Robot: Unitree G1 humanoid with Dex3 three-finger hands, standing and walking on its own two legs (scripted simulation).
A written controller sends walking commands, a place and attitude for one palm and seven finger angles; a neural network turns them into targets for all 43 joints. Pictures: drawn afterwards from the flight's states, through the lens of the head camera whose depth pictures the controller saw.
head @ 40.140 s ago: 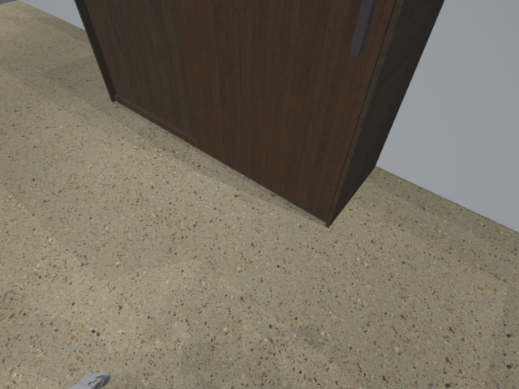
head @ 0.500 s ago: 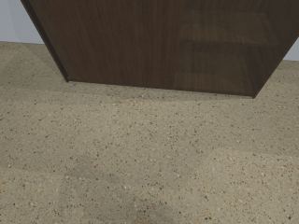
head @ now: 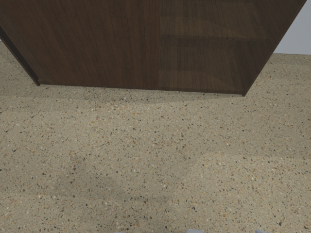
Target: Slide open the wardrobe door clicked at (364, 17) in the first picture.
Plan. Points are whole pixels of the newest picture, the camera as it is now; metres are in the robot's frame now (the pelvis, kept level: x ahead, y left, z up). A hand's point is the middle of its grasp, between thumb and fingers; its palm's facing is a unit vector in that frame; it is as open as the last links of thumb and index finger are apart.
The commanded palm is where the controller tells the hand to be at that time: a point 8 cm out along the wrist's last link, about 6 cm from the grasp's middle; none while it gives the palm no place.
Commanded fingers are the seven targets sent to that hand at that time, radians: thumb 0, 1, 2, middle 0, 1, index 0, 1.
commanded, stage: relax the arm and regain balance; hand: right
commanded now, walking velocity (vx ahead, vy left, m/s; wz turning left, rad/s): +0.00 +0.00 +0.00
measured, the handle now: out of the picture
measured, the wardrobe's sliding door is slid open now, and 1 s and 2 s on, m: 0.69 0.69 0.69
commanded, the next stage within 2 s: none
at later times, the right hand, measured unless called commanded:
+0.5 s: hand (244, 226) +0.16 -0.23 -0.14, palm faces -0.08 +0.95 -0.29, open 16.2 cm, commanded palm none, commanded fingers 0.00 0.50 -0.30 0.15 0.30 0.15 0.30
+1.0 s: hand (247, 196) +0.23 -0.25 -0.12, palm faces -0.02 +0.95 -0.31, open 16.2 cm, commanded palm none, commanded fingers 0.00 0.50 -0.30 0.15 0.30 0.15 0.30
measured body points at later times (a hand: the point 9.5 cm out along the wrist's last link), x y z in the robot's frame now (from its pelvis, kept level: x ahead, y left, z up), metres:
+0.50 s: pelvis +0.07 -0.01 +0.03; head +0.13 -0.02 +0.47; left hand +0.10 +0.27 -0.11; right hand +0.17 -0.28 -0.12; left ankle -0.08 +0.16 -0.69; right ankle -0.04 -0.16 -0.70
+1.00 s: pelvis +0.16 -0.03 +0.04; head +0.23 -0.02 +0.49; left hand +0.10 +0.20 -0.11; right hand +0.24 -0.30 -0.10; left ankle -0.04 +0.15 -0.64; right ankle -0.02 -0.14 -0.67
